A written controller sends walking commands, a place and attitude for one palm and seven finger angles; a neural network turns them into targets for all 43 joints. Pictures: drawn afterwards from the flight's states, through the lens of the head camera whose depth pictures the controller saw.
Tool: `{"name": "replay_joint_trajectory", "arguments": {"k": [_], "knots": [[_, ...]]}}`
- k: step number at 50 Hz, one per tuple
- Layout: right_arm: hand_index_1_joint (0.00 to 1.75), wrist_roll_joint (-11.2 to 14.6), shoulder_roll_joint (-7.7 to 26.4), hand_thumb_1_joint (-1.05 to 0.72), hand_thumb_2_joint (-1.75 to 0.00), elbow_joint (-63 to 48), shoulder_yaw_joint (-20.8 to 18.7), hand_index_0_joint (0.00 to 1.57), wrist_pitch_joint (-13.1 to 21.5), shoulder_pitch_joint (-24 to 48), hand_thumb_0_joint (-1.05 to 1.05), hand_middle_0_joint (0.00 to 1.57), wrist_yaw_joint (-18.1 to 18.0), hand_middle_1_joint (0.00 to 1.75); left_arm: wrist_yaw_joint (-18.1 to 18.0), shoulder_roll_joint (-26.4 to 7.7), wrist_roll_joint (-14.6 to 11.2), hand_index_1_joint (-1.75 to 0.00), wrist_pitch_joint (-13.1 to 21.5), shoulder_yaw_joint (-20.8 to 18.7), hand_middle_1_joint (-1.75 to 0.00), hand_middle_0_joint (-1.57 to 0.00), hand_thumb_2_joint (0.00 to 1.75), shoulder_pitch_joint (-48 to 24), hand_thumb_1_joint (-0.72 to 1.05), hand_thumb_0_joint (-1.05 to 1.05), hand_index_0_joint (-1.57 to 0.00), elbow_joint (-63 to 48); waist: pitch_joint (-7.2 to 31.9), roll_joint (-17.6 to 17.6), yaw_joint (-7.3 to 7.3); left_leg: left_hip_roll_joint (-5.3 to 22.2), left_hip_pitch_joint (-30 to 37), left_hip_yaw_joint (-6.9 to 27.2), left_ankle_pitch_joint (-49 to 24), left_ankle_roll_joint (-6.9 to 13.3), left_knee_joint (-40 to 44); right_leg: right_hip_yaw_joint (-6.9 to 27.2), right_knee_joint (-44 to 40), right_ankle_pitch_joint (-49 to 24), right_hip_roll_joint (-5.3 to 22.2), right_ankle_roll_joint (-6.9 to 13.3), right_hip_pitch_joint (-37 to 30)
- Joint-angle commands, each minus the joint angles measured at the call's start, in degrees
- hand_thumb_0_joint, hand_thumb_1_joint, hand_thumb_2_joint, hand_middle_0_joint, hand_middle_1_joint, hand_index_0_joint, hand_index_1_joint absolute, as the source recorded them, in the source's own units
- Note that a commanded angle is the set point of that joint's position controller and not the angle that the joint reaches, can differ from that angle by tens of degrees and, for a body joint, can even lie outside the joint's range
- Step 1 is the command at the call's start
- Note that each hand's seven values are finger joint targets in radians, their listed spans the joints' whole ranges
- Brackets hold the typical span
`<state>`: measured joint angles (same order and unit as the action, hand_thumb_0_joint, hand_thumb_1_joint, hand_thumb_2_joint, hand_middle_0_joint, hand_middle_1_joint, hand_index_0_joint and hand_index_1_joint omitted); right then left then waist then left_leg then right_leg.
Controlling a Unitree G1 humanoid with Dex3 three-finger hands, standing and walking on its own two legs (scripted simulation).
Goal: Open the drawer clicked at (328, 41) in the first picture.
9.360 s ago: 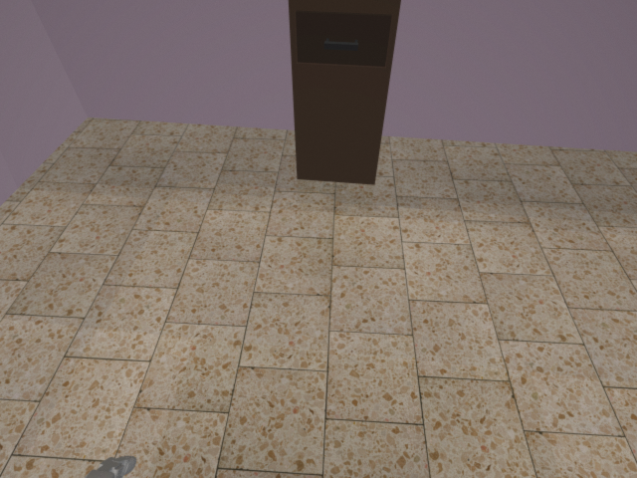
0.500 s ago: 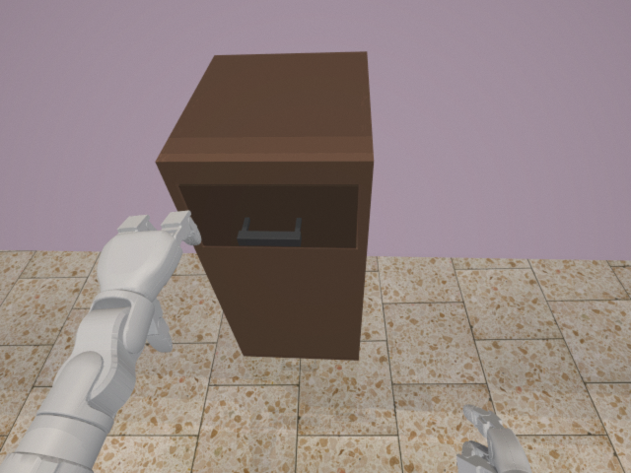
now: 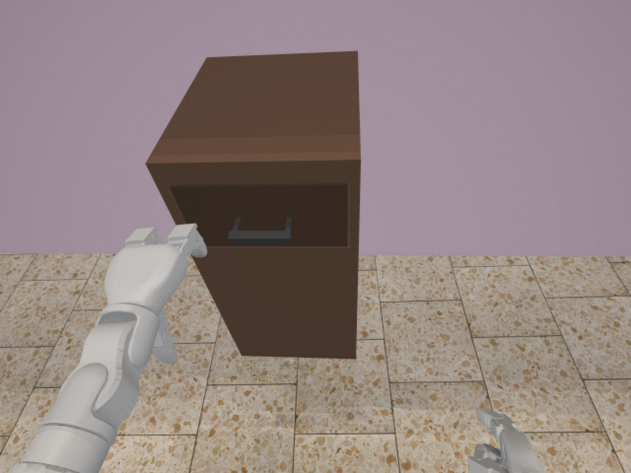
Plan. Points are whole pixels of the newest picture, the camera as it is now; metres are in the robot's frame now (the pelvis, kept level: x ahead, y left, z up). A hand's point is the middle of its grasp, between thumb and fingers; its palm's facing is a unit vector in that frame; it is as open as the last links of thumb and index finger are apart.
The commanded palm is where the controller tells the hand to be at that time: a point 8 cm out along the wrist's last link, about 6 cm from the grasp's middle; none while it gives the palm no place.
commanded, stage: move the hooked fingers above the handle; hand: left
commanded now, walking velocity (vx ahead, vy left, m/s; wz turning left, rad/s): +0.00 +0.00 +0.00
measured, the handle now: (261, 230) +0.56 +0.19 -0.09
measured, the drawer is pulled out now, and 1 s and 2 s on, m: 0.00 0.00 0.00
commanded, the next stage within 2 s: none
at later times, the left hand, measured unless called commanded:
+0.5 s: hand (207, 260) +0.40 +0.23 +0.02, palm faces -0.06 -0.06 -1.00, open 13.8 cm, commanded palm +0.38 +0.24 +0.09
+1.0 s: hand (233, 246) +0.45 +0.21 +0.00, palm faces -0.01 -0.03 -1.00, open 13.8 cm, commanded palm +0.43 +0.21 +0.05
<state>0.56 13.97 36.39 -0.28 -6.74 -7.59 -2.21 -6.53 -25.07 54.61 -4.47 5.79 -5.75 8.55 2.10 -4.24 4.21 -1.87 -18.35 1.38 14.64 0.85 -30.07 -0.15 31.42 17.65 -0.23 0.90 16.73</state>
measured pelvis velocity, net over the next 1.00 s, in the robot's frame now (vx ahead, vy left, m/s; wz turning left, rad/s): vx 0.01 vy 0.01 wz -0.03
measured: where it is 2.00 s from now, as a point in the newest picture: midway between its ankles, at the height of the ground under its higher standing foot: outside the picture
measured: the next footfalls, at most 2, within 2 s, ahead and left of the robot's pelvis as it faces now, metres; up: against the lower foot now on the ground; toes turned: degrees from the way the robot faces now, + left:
none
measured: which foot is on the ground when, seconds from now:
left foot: down 0.00-1.00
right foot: down 0.00-1.00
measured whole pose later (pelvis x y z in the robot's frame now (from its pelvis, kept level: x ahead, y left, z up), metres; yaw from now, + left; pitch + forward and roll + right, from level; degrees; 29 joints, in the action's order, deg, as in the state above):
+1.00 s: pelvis +0.01 +0.01 -0.02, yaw -2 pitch +15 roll -1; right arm -0.5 13.0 38.9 -3.4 -7.7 -15.8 -0.6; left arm -19.7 -20.7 62.6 -0.7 5.3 -34.7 48.4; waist 7.8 -2.7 -2.5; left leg -1.2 -37.0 0.1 20.9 1.7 -43.0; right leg 0.8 41.9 22.2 -1.0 0.2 34.7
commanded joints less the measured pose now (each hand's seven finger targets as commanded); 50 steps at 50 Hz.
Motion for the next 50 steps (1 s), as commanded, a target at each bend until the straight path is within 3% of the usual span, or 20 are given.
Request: {"name": "replay_joint_trajectory", "arguments": {"k": [1, 5, 8, 13, 21, 22, 24, 27, 29, 33, 36, 37, 38, 39, 42, 44, 45, 47, 48, 50], "knots": [[0.3, -0.07, 5.98, -0.9, -0.9, -7.85, -2.14, 0.2, 2.81, 5.63, 0.0, 0.2, -1.1, 0.3, -2.49, -12.19, 1.41, -1.2, 2.48, -7.4, -1.2, -0.3, 0.3, -21.41, -0.5, 0.0, -0.3, -7.02, 11.08, 4.52, -1.07, -1.33, 4.48, -2.15, -9.42, 1.4, 1.87, 0.03, -4.39, -10.39, -1.05, 1.0, -1.37], [0.3, -0.14, 5.6, -0.9, -0.9, -7.04, -2.58, 0.2, 3.29, 4.37, 0.0, 0.2, -1.66, 0.3, -4.4, -13.62, 1.91, -1.2, 4.94, -8.89, -1.2, -0.3, 0.3, -25.95, -0.5, 0.0, -0.3, -3.71, 13.95, 2.76, -1.22, -1.64, 3.89, -2.43, -9.74, 1.55, 0.18, 0.64, -3.3, -11.65, -0.91, 1.0, -1.18], [0.3, -0.01, 5.73, -0.9, -0.9, -6.53, -2.97, 0.2, 3.37, 3.13, 0.0, 0.2, -1.81, 0.3, -5.47, -14.14, 2.16, -1.2, 5.26, -9.72, -1.2, -0.3, 0.3, -26.97, -0.5, 0.0, -0.3, 1.06, 15.02, 3.73, -1.29, -1.82, 1.57, -2.66, -9.86, 1.57, -0.99, 0.95, -2.34, -12.75, -0.84, 0.84, -1.33], [0.3, 0.2, 6.42, -0.9, -0.9, -5.84, -3.62, 0.2, 3.16, 0.76, 0.0, 0.2, -1.87, 0.3, -5.59, -12.32, 2.27, -1.2, 4.67, -6.97, -1.2, -0.3, 0.3, -31.45, -0.5, 0.0, -0.3, 7.3, 17.1, 5.14, -2.82, -1.81, -0.13, -2.99, -10.92, 1.8, -3.05, 1.07, -0.81, -16.26, -0.75, 0.51, -0.14], [0.3, -0.21, 7.09, -0.9, -0.9, -5.11, -5.07, 0.2, 2.24, -3.58, 0.0, 0.2, -1.71, 0.3, -6.04, -13.73, 2.31, -1.2, 7.55, -8.64, -1.2, -0.3, 0.3, -34.65, -0.5, 0.0, -0.3, 10.66, 23.37, 4.63, -3.34, -1.71, -1.84, -3.11, -17.21, 1.99, -6.28, 1.28, 3.04, -27.46, -0.6, 0.41, -1.54], [0.3, -0.24, 7.2, -0.9, -0.9, -5.03, -5.24, 0.2, 2.11, -4.12, 0.0, 0.2, -1.57, 0.3, -6.53, -15.13, 2.44, -1.2, 7.84, -10.52, -1.2, -0.3, 0.3, -34.09, -0.5, 0.0, -0.3, 11.85, 23.39, 5.54, -2.95, -1.73, -2.97, -2.84, -17.5, 1.91, -6.46, 1.02, 3.48, -27.09, -0.82, 0.56, -1.84], [0.3, -0.12, 7.19, -0.9, -0.9, -4.61, -5.45, 0.2, 1.9, -5.02, 0.0, 0.2, -1.38, 0.3, -7.64, -14.06, 3.06, -1.2, 8.05, -9.93, -1.2, -0.3, 0.3, -34.9, -0.5, 0.0, -0.3, 14.25, 21.56, 5.42, -3.64, -1.44, -3.65, -3.01, -17.01, 1.93, -6.94, 0.75, 3.8, -25.79, -1.06, 0.6, 0.87], [0.3, -0.26, 7.56, -0.9, -0.9, -4.19, -5.92, 0.2, 1.66, -6.36, 0.0, 0.2, -0.92, 0.3, -9.79, -15.56, 4.17, -1.2, 7.88, -11.51, -1.2, -0.3, 0.3, -37.37, -0.5, 0.0, -0.3, 15.2, 23.62, 4.56, -3.73, -1.2, -3.89, -2.97, -19.61, 1.82, -7.79, 0.4, 4.94, -26.72, -1.45, 0.98, 1.28], [0.3, -0.37, 7.32, -0.9, -0.9, -4.26, -6.36, 0.2, 1.59, -7.19, 0.0, 0.2, -0.49, 0.3, -11.15, -13.56, 4.74, -1.2, 7.29, -10.13, -1.2, -0.3, 0.3, -37.22, -0.5, 0.0, -0.3, 15.07, 26.09, 2.76, -3.75, -0.97, -2.17, -3.22, -22.1, 1.78, -8.48, 0.18, 5.68, -27.88, -1.63, 1.1, 1.95], [0.3, -0.38, 7.85, -0.9, -0.9, -3.51, -6.65, 0.2, 1.3, -8.82, 0.0, 0.2, 0.07, 0.3, -12.42, -11.93, 5.26, -1.2, 5.67, -8.07, -1.2, -0.3, 0.3, -41.07, -0.5, 0.0, -0.3, 17.32, 26.23, 2.01, -5.37, -0.17, -1.19, -2.5, -23.14, 1.52, -8.85, -0.68, 6.13, -24.61, -2.2, 1.32, 5.35], [0.3, -0.48, 7.87, -0.9, -0.9, -3.24, -7.03, 0.2, 1.19, -9.74, 0.0, 0.2, 0.52, 0.3, -12.8, -9.52, 5.51, -1.2, 4.68, -6.0, -1.2, -0.3, 0.3, -41.85, -0.5, 0.0, -0.3, 17.91, 27.86, 0.87, -5.73, 0.62, 2.1, -1.74, -27.64, 1.34, -9.56, -1.16, 6.52, -23.5, -2.59, 1.51, 7.83], [0.3, -0.57, 7.88, -0.9, -0.9, -3.01, -7.11, 0.2, 1.11, -10.05, 0.0, 0.2, 0.68, 0.3, -12.81, -8.3, 5.34, -1.2, 4.42, -5.01, -1.2, -0.3, 0.3, -42.53, -0.5, 0.0, -0.3, 18.16, 27.93, 1.43, -6.47, 0.92, 2.78, -1.23, -29.48, 1.34, -9.89, -1.33, 6.5, -23.41, -2.68, 1.42, 8.59], [0.3, -0.52, 7.88, -0.9, -0.9, -3.02, -7.08, 0.2, 1.02, -10.49, 0.0, 0.2, 0.87, 0.3, -12.83, -7.89, 5.33, -1.2, 4.23, -4.74, -1.2, -0.3, 0.3, -42.66, -0.5, 0.0, -0.3, 18.51, 27.57, 0.58, -6.2, 1.17, 3.32, -0.99, -29.47, 1.16, -9.74, -1.64, 6.47, -21.96, -2.71, 1.45, 9.61], [0.3, -0.58, 7.82, -0.9, -0.9, -2.88, -7.13, 0.2, 0.98, -10.58, 0.0, 0.2, 1.02, 0.3, -12.84, -5.93, 5.28, -1.2, 4.0, -2.95, -1.2, -0.3, 0.3, -43.75, -0.5, 0.0, -0.3, 19.09, 26.87, 0.64, -6.89, 1.31, 3.85, -0.83, -29.15, 1.16, -9.94, -1.77, 6.39, -21.19, -2.84, 1.42, 10.87], [0.3, -0.74, 8.06, -0.9, -0.9, -2.08, -6.72, 0.2, 0.46, -11.36, 0.0, 0.2, 0.89, 0.3, -13.45, -7.26, 6.1, -1.2, 3.41, -3.9, -1.2, -0.3, 0.3, -47.31, -0.5, 0.0, -0.3, 24.19, 24.55, 3.54, -7.63, 1.2, 0.92, -0.54, -25.01, 1.16, -9.73, -2.15, 6.42, -18.67, -2.97, 1.57, 12.09], [0.3, -0.83, 7.98, -0.9, -0.9, -2.01, -6.68, 0.2, 0.41, -11.8, 0.0, 0.2, 0.92, 0.3, -14.47, -9.3, 7.31, -1.2, 3.73, -5.68, -1.2, -0.3, 0.3, -49.53, -0.5, 0.0, -0.3, 26.05, 25.01, 2.2, -6.89, 1.13, -0.09, -0.73, -22.89, 1.03, -9.62, -2.14, 7.14, -17.33, -2.87, 1.82, 12.55], [0.3, -0.97, 7.86, -0.9, -0.9, -1.97, -6.58, 0.2, 0.35, -11.83, 0.0, 0.2, 0.98, 0.3, -15.05, -8.3, 7.69, -1.2, 3.65, -4.89, -1.2, -0.3, 0.3, -50.53, -0.5, 0.0, -0.3, 26.85, 25.73, 1.27, -7.0, 1.11, 0.24, -0.81, -23.16, 0.98, -9.88, -2.17, 7.38, -17.24, -2.89, 1.89, 13.16], [0.3, -1.18, 7.9, -0.9, -0.9, -1.94, -6.42, 0.2, 0.32, -12.41, 0.0, 0.2, 1.09, 0.3, -16.09, -10.15, 8.05, -1.2, 3.58, -6.82, -1.2, -0.3, 0.3, -52.14, -0.5, 0.0, -0.3, 28.95, 26.29, 1.92, -6.77, 0.94, -1.3, -0.73, -22.42, 0.99, -10.2, -2.21, 7.77, -16.93, -3.01, 2.06, 12.83], [0.3, -1.19, 7.79, -0.9, -0.9, -1.95, -6.41, 0.2, 0.33, -12.61, 0.0, 0.2, 1.12, 0.3, -16.6, -9.79, 8.43, -1.2, 3.42, -6.44, -1.2, -0.3, 0.3, -53.0, -0.5, 0.0, -0.3, 30.11, 26.53, 0.66, -7.05, 0.99, -1.4, -0.83, -21.94, 0.89, -10.43, -2.18, 8.1, -16.5, -2.97, 2.04, 13.7], [0.3, -1.25, 7.7, -0.9, -0.9, -1.58, -6.41, 0.2, 0.41, -13.02, 0.0, 0.2, 1.28, 0.3, -17.39, -8.32, 8.6, -1.2, 2.67, -5.36, -1.2, -0.3, 0.3, -54.53, -0.5, 0.0, -0.3, 33.33, 25.95, 1.94, -7.86, 0.92, -2.97, -1.29, -19.54, 1.05, -10.84, -2.15, 8.06, -15.66, -3.04, 1.92, 14.57]]}}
